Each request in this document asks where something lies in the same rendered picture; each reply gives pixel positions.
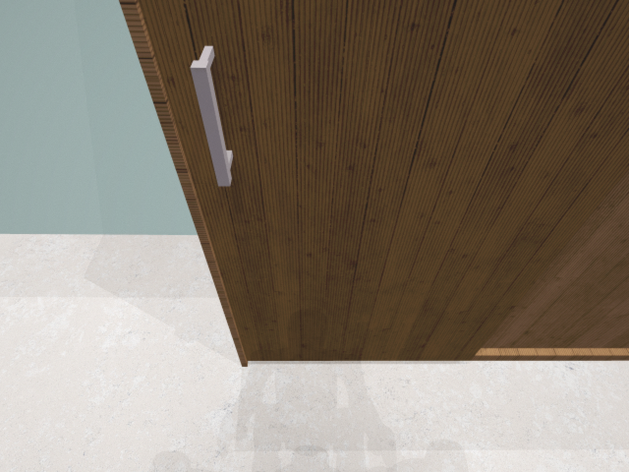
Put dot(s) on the wardrobe door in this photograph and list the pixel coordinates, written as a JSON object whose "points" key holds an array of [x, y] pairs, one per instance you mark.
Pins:
{"points": [[403, 171], [582, 299]]}

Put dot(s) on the handle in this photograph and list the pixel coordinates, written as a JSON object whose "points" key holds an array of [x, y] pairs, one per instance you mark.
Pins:
{"points": [[221, 158]]}

